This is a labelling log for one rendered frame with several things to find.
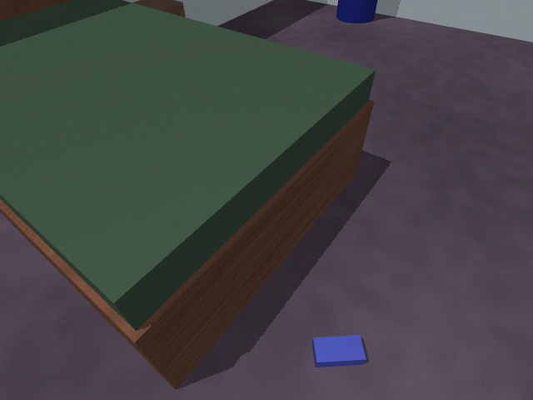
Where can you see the bed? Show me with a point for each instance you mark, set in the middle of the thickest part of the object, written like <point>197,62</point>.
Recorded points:
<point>164,166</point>

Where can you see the carton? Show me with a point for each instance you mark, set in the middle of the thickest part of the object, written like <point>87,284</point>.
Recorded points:
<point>338,351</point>

